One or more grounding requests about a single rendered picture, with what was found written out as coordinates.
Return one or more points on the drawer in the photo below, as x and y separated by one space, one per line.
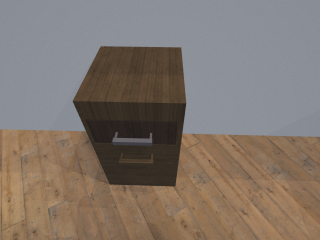
163 132

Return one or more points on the handle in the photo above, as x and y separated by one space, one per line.
132 141
137 162

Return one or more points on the cabinet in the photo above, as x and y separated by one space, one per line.
135 84

